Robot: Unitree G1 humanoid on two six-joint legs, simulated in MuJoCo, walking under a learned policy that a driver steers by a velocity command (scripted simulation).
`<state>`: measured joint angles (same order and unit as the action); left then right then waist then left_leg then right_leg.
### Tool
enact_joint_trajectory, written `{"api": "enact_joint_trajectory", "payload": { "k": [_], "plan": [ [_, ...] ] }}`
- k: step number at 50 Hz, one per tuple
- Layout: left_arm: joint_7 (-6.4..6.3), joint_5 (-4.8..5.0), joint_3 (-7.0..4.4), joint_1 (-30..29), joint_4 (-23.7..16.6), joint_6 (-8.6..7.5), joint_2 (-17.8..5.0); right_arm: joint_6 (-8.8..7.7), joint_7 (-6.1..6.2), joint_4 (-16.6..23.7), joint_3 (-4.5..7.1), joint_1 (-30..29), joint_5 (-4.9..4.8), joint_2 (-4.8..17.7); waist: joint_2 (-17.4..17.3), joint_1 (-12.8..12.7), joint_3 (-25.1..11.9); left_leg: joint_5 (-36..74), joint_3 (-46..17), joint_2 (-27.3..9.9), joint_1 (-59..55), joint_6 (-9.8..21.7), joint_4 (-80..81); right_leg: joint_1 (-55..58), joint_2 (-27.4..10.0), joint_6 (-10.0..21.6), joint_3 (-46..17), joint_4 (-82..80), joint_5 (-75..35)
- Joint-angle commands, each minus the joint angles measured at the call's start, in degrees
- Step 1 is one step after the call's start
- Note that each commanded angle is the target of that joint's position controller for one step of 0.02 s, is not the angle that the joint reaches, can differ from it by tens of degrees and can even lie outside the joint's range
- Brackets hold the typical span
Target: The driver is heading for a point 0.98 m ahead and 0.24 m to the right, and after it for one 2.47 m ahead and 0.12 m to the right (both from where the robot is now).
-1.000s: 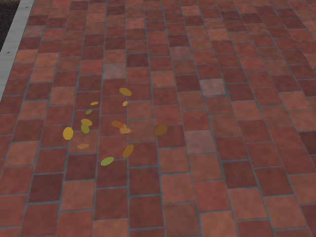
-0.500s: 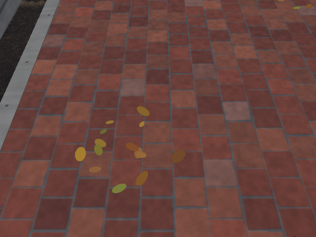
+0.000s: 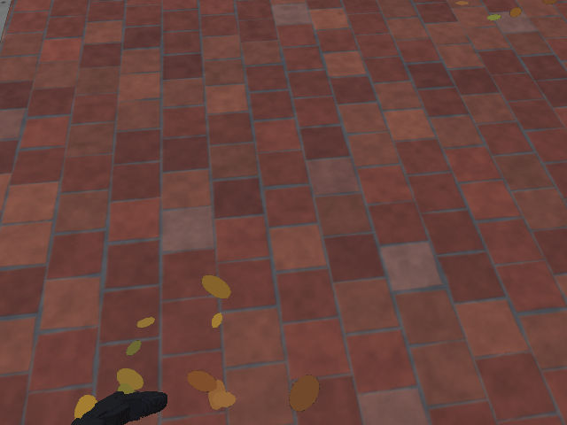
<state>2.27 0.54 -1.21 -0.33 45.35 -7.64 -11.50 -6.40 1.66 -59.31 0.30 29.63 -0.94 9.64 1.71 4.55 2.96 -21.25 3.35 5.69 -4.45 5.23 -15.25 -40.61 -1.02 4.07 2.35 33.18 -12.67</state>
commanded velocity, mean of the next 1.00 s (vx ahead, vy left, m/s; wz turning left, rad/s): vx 0.09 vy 0.00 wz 0.00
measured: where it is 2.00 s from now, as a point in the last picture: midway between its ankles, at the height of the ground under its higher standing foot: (295, 272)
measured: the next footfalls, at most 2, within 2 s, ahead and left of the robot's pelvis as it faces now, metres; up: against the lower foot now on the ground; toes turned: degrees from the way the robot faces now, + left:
right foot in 0.06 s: +0.29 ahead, -0.07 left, +0.00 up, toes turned -1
left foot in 0.42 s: +0.25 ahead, +0.16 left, +0.00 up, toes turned -1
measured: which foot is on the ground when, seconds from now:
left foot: down 0.00-0.08, up 0.10-0.40, down 0.42-1.00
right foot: up 0.00-0.04, down 0.06-1.00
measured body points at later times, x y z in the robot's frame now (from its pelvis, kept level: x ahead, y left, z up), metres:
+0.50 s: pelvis +0.18 +0.02 +0.00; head +0.18 +0.04 +0.45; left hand +0.27 +0.27 -0.14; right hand +0.25 -0.23 -0.13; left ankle +0.21 +0.16 -0.73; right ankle +0.25 -0.07 -0.73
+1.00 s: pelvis +0.24 +0.05 +0.00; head +0.25 +0.06 +0.45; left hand +0.30 +0.30 -0.15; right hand +0.27 -0.18 -0.15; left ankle +0.21 +0.16 -0.73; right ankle +0.25 -0.07 -0.73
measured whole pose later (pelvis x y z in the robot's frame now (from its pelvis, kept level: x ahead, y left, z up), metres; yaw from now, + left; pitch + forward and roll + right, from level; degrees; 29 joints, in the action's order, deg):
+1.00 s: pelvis +0.24 +0.05 +0.00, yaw -1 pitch -1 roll +0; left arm -2.1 0.7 -1.8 11.5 61.4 -0.1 -11.2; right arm -1.7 1.5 -60.6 1.7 14.6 -0.7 10.1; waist 0.2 0.1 0.9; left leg -19.8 0.5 1.3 11.1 2.1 -31.1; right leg -15.8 -0.2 0.7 -0.6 32.9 19.7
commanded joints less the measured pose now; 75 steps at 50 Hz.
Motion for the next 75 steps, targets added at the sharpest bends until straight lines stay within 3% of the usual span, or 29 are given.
{"api": "enact_joint_trajectory", "payload": {
  "k": [1,3,4,5,6,7,8,11,13,16,21,22,25,39,47,48,49,51,53,58,59,61,64,65,66,67,69,71,75],
  "plan": [
    [0.44,-0.15,-1.57,3.96,-2.35,-0.32,-5.71,0.20,1.62,2.20,2.01,-0.32,0.33,11.35,-8.57,-6.55,-4.93,59.97,-4.23,-11.81,8.80,-2.97,-6.26,23.75,7.06,0.88,2.13,-4.29,-4.74],
    [-0.33,-0.61,-3.12,19.46,2.58,-0.03,-9.00,1.29,1.13,3.78,2.04,-6.94,0.89,11.93,-9.71,-15.65,-9.76,62.72,-3.41,-10.56,8.59,-5.02,-25.01,36.56,4.65,3.38,-0.58,-8.47,-7.36],
    [-0.88,-2.69,-3.56,27.50,5.15,0.38,-12.93,1.16,0.43,5.20,1.25,-6.79,1.86,9.05,0.02,-16.80,-17.07,33.97,-1.73,-4.93,18.93,-6.99,-50.01,51.80,-7.44,8.86,-9.52,-2.67,-34.02],
    [-0.67,-4.56,-1.67,25.41,4.80,0.77,-10.23,1.31,-0.97,1.45,-0.71,10.61,0.97,0.97,13.29,-7.68,-29.78,-19.10,-9.41,1.04,33.17,-9.05,-71.61,67.38,-23.71,21.38,-29.95,2.23,-52.94],
    [-0.36,-3.06,-1.57,23.34,4.34,1.41,-7.62,0.80,-2.15,-0.12,0.09,12.27,-0.49,5.07,6.43,-9.53,-32.75,-15.91,-18.10,-0.21,34.86,-6.78,-74.41,62.99,-22.89,22.87,-33.79,-3.84,-38.36],
    [-0.55,-1.45,-1.52,14.60,2.15,2.03,-7.19,1.30,-2.16,3.09,1.03,3.53,-1.18,8.23,2.13,-7.81,-22.13,-12.35,-13.91,-3.43,38.20,-6.73,-71.65,51.49,-20.16,20.16,-28.22,-8.52,-19.81],
    [-0.72,-0.37,-0.37,6.99,1.35,2.47,-4.76,2.30,-1.32,5.77,1.86,-6.11,0.14,9.51,-6.47,-5.45,-10.81,-7.58,-8.79,-6.09,36.80,-6.35,-65.25,35.56,-15.70,14.80,-22.34,-16.32,-3.85],
    [-0.56,-2.21,-0.17,3.19,2.10,2.48,-5.13,5.31,0.11,5.04,1.52,-3.22,1.02,5.22,-0.47,-0.97,-5.22,-4.03,-7.45,-9.59,23.71,-7.99,-49.36,14.16,-9.71,12.70,-12.63,-19.93,0.56],
    [-1.02,-3.10,-0.30,5.50,3.56,2.30,-5.84,5.08,1.12,5.33,1.08,-5.09,0.81,3.65,1.46,-1.21,-7.39,-3.33,-5.56,-8.82,21.12,-8.36,-38.03,14.65,-7.88,11.98,-8.50,-18.37,-10.05],
    [-1.93,-2.17,-0.99,8.07,4.84,3.11,-7.84,5.86,1.42,5.10,1.43,-7.69,0.89,5.32,2.44,-2.45,-12.78,5.64,-5.45,-8.92,17.19,-7.78,-28.37,18.22,-8.83,10.90,-9.84,-18.61,7.66],
    [-2.80,-0.89,-0.13,9.24,6.32,4.79,-5.26,6.84,1.45,6.07,2.32,-12.52,2.79,7.95,1.56,-2.26,-3.82,7.81,-7.49,-11.00,13.80,-3.04,-11.71,10.77,-4.10,1.33,-10.99,-18.06,46.01],
    [-3.11,-0.64,-0.68,12.32,6.63,5.03,-5.89,6.63,1.60,5.85,3.34,-14.04,2.19,12.29,-4.34,-5.65,-1.29,-0.83,-9.19,-11.92,19.78,-0.91,-9.39,12.84,-0.35,-0.40,-7.02,-15.83,42.14],
    [-4.20,-1.00,-0.78,12.90,7.95,5.73,-4.82,4.88,1.06,4.34,2.47,-16.47,1.93,7.17,-10.03,-6.69,-0.63,-9.57,-9.71,-10.64,30.64,-2.40,-2.81,25.98,1.19,-1.82,-3.29,-9.01,29.80],
    [-4.28,-0.42,-1.04,13.62,12.55,6.50,-4.79,3.89,0.29,1.00,2.16,-12.65,0.82,6.67,-1.96,-4.62,-4.49,18.11,-6.41,-8.31,19.72,-2.06,-9.80,29.71,-0.32,-1.77,-3.98,-5.77,13.71],
    [-4.80,-0.28,-1.31,13.21,14.27,7.43,-4.90,4.53,0.14,0.05,2.00,-12.77,0.89,5.93,-2.24,-4.67,-3.05,20.13,-5.89,-7.74,18.67,-2.04,-9.41,30.47,-0.58,-2.29,-4.17,-5.56,12.99],
    [-4.72,-0.10,-1.26,15.33,15.70,7.53,-4.05,4.73,0.15,-1.35,2.28,-10.16,0.58,6.19,-3.49,-4.38,-5.63,6.35,-5.77,-7.20,17.04,-0.93,-8.08,30.80,1.71,-2.05,-1.43,-3.76,26.03],
    [-4.48,0.51,-1.66,15.07,15.86,7.44,-4.66,4.91,0.08,-1.77,3.16,-8.35,-0.19,8.55,-5.62,-3.49,-2.82,-13.62,-9.40,-8.85,17.44,1.65,-5.31,25.78,3.57,-1.56,0.46,-0.45,40.96],
    [-3.64,1.92,-1.46,5.83,11.17,5.31,-4.06,3.41,0.10,-1.82,4.91,-4.08,-1.31,13.97,-13.10,-0.02,6.23,-36.78,-31.55,-23.58,14.55,9.83,8.22,7.50,2.01,-0.41,0.87,11.64,41.86],
    [-2.74,2.32,-1.96,0.53,8.43,2.71,-5.36,0.74,0.06,-0.98,4.57,-5.08,0.26,11.94,-9.49,0.18,9.56,-26.68,-39.22,-29.40,8.09,12.03,10.99,-7.06,-3.83,0.97,-5.42,23.64,38.46],
    [-1.60,1.42,-2.48,2.60,9.19,0.63,-3.93,0.48,-0.73,1.75,4.27,-8.94,-0.42,10.32,-8.67,-2.38,2.25,-6.63,-17.74,-19.31,10.44,4.63,9.06,4.72,-4.32,-1.22,-0.83,11.03,27.54],
    [0.79,-3.90,-2.12,1.72,6.86,2.91,-2.77,0.93,-1.16,0.99,4.49,-8.09,3.73,11.06,-10.05,-2.86,2.81,-7.30,-13.26,-16.12,15.74,4.45,9.99,11.74,-1.66,-2.31,2.88,6.96,28.47],
    [1.70,-3.06,-2.61,4.10,6.19,4.85,-3.45,1.15,-1.50,1.07,5.08,-8.45,3.42,12.10,-11.32,-3.99,3.42,-9.65,-11.28,-16.66,21.63,4.91,9.50,21.75,-0.25,-2.62,6.05,3.06,28.04],
    [0.14,-2.35,-4.48,22.01,10.42,4.39,-7.27,0.61,-1.98,2.09,5.26,-12.47,2.64,13.02,-4.71,-13.13,-0.27,1.87,-7.39,-15.11,29.87,4.55,-6.96,43.23,2.10,-1.46,7.45,-0.99,29.10],
    [-0.96,-3.17,-6.05,35.41,14.07,3.28,-11.82,0.36,-2.20,2.93,4.68,-14.53,3.46,11.05,6.75,-19.66,-5.97,8.84,-1.21,-9.60,36.73,3.08,-31.44,54.85,-4.19,-0.37,-2.07,-6.11,40.34],
    [-1.47,-3.95,-6.38,41.03,15.16,2.34,-17.70,-0.37,-2.43,7.44,2.98,-16.41,2.76,3.22,24.24,-18.29,-8.75,-10.51,-2.99,-1.87,51.35,1.64,-52.88,57.34,-19.11,2.64,-34.87,-22.53,70.02],
    [-1.54,-3.71,-4.81,30.29,12.91,2.89,-13.28,-0.49,-2.98,9.03,3.34,-17.54,2.44,4.85,15.04,-12.17,-4.04,-3.30,-10.64,-3.46,56.72,3.12,-61.69,48.71,-21.35,4.80,-47.65,-28.50,74.15],
    [-0.87,-2.40,-3.96,19.22,9.27,2.51,-9.59,-0.36,-4.19,8.71,3.73,-16.83,2.67,7.77,1.63,-6.28,-1.50,9.40,-7.56,-11.65,53.30,2.83,-59.75,39.29,-18.30,4.69,-31.73,-24.94,58.14],
    [-1.18,-1.97,-2.95,18.46,9.40,1.73,-6.97,1.08,-4.94,8.14,3.52,-15.05,4.29,6.50,2.44,-3.67,-1.34,11.52,-6.29,-13.78,47.95,0.36,-55.50,33.89,-13.51,3.76,-22.30,-27.17,49.64],
    [-1.60,-1.64,-2.42,25.36,11.55,0.68,-5.89,3.47,-5.50,11.37,3.02,-22.99,3.41,6.21,0.41,-4.67,3.68,18.31,-3.13,-13.84,54.71,-2.25,-50.18,35.06,-10.78,5.22,-14.46,-30.46,37.36]
  ]
}}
